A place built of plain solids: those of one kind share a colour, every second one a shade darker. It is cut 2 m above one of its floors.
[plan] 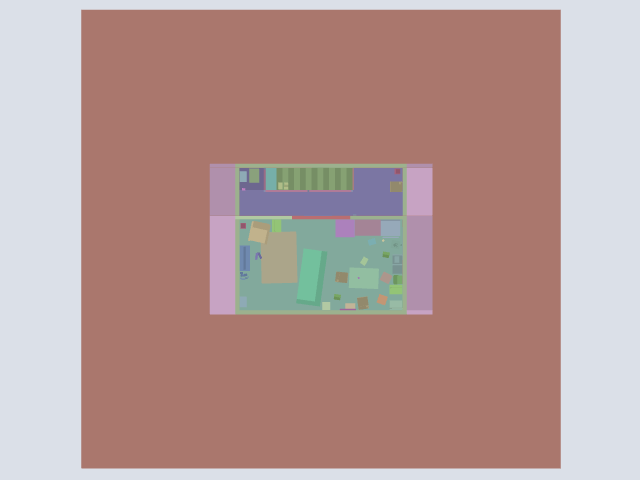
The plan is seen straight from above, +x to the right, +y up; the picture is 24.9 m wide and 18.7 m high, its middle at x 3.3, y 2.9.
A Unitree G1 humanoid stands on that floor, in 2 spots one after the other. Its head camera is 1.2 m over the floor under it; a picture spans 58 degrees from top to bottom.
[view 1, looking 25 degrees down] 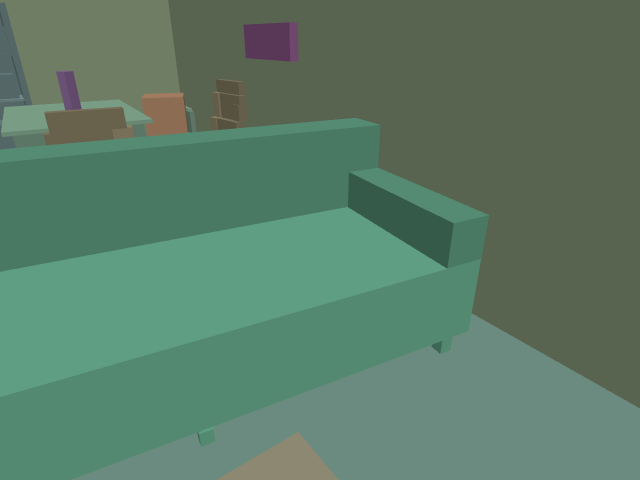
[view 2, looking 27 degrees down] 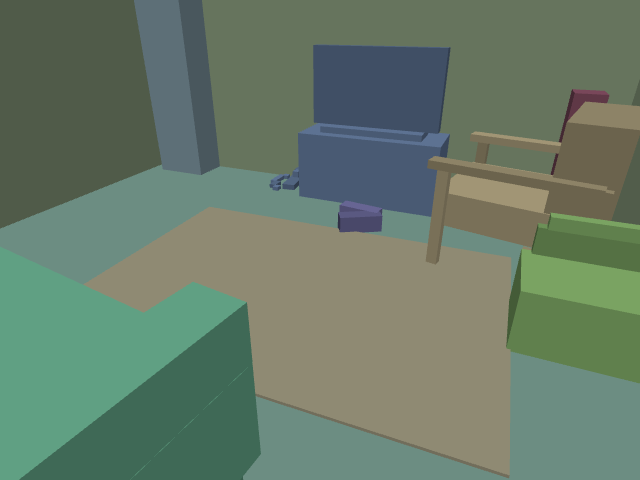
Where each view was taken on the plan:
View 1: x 1.52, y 1.77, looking -35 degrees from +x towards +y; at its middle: sofa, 1.80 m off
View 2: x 3.34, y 3.04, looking -157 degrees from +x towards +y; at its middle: rug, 2.61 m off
